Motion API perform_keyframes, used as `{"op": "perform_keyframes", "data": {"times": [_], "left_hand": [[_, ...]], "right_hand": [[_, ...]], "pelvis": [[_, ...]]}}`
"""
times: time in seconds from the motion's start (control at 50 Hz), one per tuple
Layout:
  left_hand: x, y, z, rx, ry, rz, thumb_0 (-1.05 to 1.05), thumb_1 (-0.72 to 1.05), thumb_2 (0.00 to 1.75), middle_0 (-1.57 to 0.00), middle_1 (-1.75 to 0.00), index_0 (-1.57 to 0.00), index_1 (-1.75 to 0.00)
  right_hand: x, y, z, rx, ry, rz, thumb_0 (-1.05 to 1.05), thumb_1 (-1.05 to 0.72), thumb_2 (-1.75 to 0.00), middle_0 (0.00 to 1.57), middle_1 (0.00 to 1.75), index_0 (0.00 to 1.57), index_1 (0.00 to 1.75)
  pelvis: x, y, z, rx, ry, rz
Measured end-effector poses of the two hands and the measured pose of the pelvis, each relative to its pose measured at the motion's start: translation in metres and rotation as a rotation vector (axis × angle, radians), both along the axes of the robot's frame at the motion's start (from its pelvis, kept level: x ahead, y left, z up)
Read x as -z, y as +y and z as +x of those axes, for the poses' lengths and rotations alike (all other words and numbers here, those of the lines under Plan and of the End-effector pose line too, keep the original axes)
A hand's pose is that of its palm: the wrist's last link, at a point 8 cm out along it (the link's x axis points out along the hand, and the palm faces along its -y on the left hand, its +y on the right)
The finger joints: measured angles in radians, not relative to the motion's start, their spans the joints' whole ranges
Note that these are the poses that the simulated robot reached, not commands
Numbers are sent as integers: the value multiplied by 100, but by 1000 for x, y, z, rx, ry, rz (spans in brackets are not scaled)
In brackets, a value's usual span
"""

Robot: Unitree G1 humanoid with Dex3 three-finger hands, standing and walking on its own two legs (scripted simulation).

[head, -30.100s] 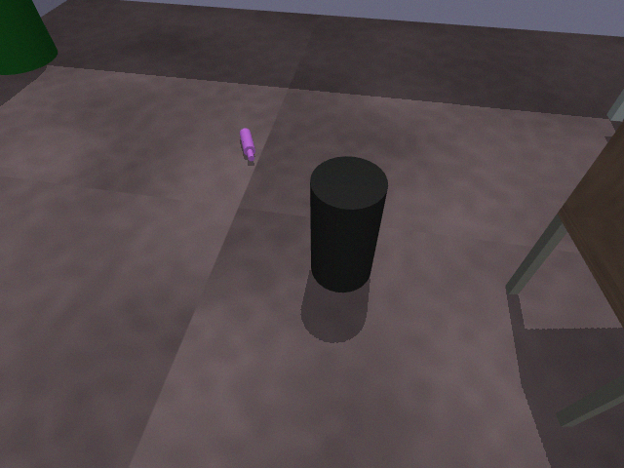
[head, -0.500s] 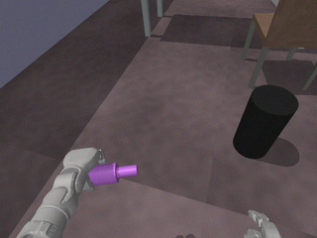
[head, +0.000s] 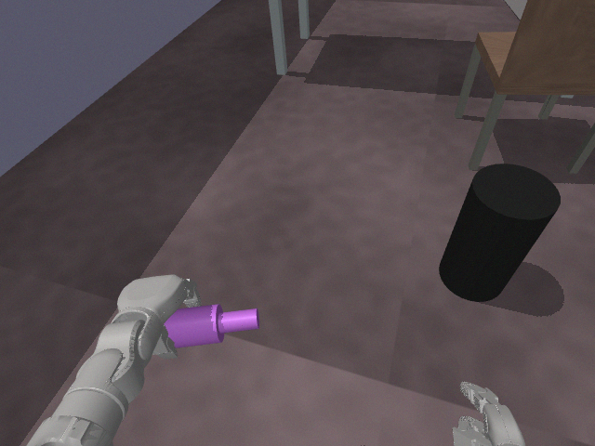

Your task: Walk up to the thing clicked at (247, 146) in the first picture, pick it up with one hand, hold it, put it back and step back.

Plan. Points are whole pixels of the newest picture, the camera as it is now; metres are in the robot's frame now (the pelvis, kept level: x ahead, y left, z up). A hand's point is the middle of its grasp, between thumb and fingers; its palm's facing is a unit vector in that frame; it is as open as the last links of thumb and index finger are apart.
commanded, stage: hold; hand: left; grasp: from above
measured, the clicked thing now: (189, 326) +0.31 +0.19 -0.06
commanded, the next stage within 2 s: crouch in 0.44 s
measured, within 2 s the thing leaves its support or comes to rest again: neither
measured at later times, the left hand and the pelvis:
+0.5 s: hand (166, 318) +0.31 +0.22 -0.03, palm faces -0.43 -0.07 -0.90, open 8.9 cm; pelvis +0.01 +0.00 +0.00, yaw +0 degrees
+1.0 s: hand (187, 341) +0.32 +0.22 -0.14, palm faces -0.46 +0.02 -0.89, open 8.8 cm; pelvis +0.00 +0.00 -0.04, yaw +1 degrees
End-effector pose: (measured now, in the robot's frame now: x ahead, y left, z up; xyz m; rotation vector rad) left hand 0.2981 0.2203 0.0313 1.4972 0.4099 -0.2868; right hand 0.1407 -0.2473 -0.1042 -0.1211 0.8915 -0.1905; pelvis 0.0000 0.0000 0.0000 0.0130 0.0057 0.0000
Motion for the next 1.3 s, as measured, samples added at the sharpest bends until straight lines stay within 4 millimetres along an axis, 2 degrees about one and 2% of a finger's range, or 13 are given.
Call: {"op": "perform_keyframes", "data": {"times": [0.22, 0.48, 0.66, 0.74, 0.86, 0.96, 1.14, 1.3], "left_hand": [[7, 2, 0, 13, 22, -9, 1, 18, 32, -76, -53, -78, -49], [2, 2, 14, -1, -5, -5, 1, 17, 35, -75, -55, -77, -51], [9, 0, 15, 17, 24, -7, 1, 17, 34, -76, -54, -78, -50], [21, 1, 14, 17, 22, -8, 1, 17, 33, -77, -51, -79, -46], [56, 2, 12, 19, 36, 19, 1, 18, 31, -80, -46, -82, -42], [95, 1, 20, 44, 42, 55, 1, 19, 29, -81, -45, -83, -40], [184, -8, 58, 79, -15, 92, 1, 20, 27, -80, -45, -82, -40], [269, -8, 85, 24, -32, 87, 1, 20, 28, -81, -44, -83, -39]], "right_hand": [[-1, 5, 4, -1, 3, 0, 1, -91, -90, 20, 30, 20, 30], [0, 3, 3, 14, 30, -1, 1, -91, -90, 20, 30, 20, 30], [0, 2, 6, 15, 42, -5, 1, -90, -90, 20, 30, 20, 30], [-1, 2, 7, 15, 48, -10, 1, -90, -90, 20, 30, 20, 30], [6, -3, -3, 4, 95, -33, 0, -90, -90, 20, 30, 20, 30], [28, -13, -24, 1, 163, -71, 0, -89, -90, 20, 30, 20, 30], [102, -31, -88, 49, 309, -147, 0, -90, -90, 20, 30, 20, 30], [181, -23, -149, 95, 446, -149, 0, -90, -90, 20, 30, 20, 30]], "pelvis": [[-1, 2, 3, 2, 3, -1], [-3, 4, 11, 3, 6, -3], [-3, 5, 15, 1, 14, -4], [-2, 4, 16, -3, 24, -4], [5, 4, 11, -14, 72, -6], [26, 3, 2, -23, 166, -14], [101, 7, -21, -24, 372, -34], [176, 11, -40, -21, 515, -45]]}}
